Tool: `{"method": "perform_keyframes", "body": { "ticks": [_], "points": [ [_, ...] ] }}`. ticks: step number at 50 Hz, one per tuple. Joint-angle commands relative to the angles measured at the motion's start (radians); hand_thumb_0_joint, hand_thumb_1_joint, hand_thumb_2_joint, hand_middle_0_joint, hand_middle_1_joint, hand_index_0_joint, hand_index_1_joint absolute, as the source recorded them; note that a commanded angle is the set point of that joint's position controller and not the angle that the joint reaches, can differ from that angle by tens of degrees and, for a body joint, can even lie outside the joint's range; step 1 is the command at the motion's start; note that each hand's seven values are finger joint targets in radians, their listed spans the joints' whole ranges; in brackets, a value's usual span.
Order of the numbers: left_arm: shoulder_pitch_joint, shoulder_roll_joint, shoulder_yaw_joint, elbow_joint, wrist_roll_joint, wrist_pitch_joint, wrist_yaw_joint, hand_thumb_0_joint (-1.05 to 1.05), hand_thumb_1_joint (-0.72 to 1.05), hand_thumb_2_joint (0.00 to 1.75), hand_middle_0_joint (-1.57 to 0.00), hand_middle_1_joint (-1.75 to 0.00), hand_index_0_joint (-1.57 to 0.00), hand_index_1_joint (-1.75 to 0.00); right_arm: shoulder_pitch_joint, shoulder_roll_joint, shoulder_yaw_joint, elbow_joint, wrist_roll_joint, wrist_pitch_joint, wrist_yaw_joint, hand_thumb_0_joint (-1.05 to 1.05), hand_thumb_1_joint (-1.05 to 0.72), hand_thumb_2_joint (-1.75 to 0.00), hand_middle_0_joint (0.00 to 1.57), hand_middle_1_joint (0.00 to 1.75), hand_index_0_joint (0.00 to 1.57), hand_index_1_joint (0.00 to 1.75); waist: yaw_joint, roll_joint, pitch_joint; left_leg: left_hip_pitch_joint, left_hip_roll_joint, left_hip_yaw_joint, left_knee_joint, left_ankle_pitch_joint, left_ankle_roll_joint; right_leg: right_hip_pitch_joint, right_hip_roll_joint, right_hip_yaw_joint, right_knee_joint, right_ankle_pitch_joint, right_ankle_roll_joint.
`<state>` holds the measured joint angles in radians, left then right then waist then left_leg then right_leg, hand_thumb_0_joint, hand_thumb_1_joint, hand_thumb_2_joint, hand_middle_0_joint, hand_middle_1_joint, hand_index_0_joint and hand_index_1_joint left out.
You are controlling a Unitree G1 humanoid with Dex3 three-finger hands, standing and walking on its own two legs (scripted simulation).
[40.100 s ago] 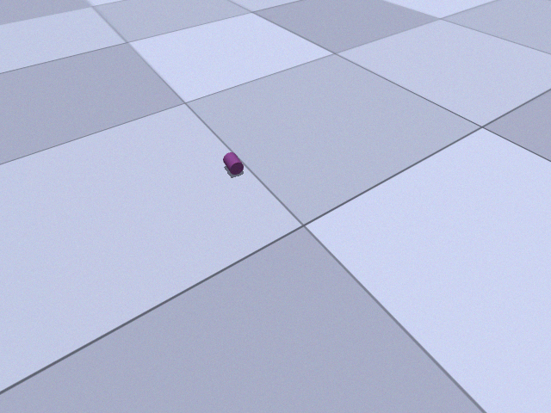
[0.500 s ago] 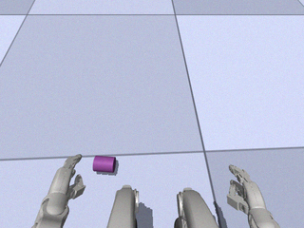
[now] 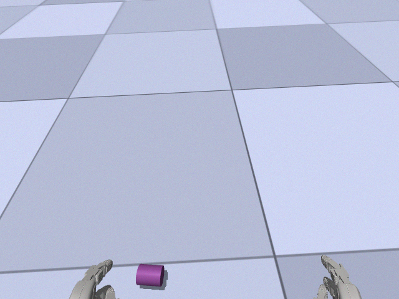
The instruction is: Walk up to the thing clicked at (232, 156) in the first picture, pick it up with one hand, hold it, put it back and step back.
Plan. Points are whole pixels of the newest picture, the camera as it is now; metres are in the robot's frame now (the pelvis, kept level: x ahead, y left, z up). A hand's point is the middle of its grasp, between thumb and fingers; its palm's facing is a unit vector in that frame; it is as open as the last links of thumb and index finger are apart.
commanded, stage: home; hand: left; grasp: from above
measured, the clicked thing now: (150, 275) +0.41 +0.25 -0.67
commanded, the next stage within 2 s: stand in 1.94 s
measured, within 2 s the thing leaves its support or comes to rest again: neither
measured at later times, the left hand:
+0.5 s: hand out of the picture +0.16 +0.18 -0.04, palm faces +0.06 -0.98 -0.20, open 7.4 cm
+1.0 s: hand out of the picture +0.15 +0.18 -0.04, palm faces +0.05 -0.98 -0.20, open 7.4 cm
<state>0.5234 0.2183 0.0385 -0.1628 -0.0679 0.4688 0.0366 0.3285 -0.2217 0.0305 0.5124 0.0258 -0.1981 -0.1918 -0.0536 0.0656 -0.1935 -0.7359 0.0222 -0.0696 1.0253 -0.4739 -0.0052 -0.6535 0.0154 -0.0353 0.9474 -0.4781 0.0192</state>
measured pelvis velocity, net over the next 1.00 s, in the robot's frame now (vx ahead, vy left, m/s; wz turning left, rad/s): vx -0.01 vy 0.00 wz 0.00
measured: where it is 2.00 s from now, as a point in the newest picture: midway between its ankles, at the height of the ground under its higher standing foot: outside the picture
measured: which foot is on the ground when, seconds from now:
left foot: down 0.00-1.00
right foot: down 0.00-1.00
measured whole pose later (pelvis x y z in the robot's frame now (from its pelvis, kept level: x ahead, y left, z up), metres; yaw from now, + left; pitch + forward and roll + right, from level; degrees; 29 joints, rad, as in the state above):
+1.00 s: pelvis -0.01 +0.00 +0.00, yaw +0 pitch +9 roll -3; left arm 0.50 0.23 0.03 -0.12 -0.05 0.45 0.01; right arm 0.30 -0.23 0.03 0.54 0.01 -0.25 -0.19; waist -0.04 0.05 -0.16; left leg -0.71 0.02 -0.07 1.02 -0.46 -0.01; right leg -0.63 0.01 -0.03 0.95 -0.47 0.01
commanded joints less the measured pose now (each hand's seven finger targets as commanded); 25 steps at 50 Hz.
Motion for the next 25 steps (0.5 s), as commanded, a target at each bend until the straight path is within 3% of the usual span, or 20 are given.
{"method": "perform_keyframes", "body": {
  "ticks": [1,18,25],
  "points": [
    [-0.034,0.098,0.059,-0.145,0.011,-0.045,-0.010,0.00,0.90,0.90,-0.20,-0.30,-0.20,-0.30,-0.091,-0.113,-0.044,-0.153,-0.013,-0.082,-0.011,0.00,-0.90,-0.90,0.20,0.30,0.20,0.30,0.000,-0.043,-0.001,0.120,-0.023,0.025,-0.178,0.152,0.022,0.003,0.018,-0.031,-0.171,0.136,-0.018],
    [-0.053,0.103,0.050,-0.157,0.022,-0.068,-0.013,0.00,0.90,0.90,-0.20,-0.30,-0.20,-0.30,-0.101,-0.121,-0.045,-0.131,-0.022,-0.107,-0.005,0.00,-0.90,-0.90,0.20,0.30,0.20,0.30,0.006,0.001,-0.062,0.181,-0.020,0.021,-0.181,0.226,0.015,0.039,0.017,-0.028,-0.147,0.201,-0.023],
    [-0.052,0.103,0.054,-0.134,0.023,-0.065,-0.011,0.00,0.90,0.90,-0.20,-0.30,-0.20,-0.30,-0.115,-0.116,-0.040,-0.131,-0.023,-0.111,-0.009,0.00,-0.90,-0.90,0.20,0.30,0.20,0.30,0.019,-0.046,-0.022,0.148,-0.021,0.019,-0.183,0.185,0.019,0.038,0.014,-0.028,-0.163,0.171,-0.017]
  ]
}}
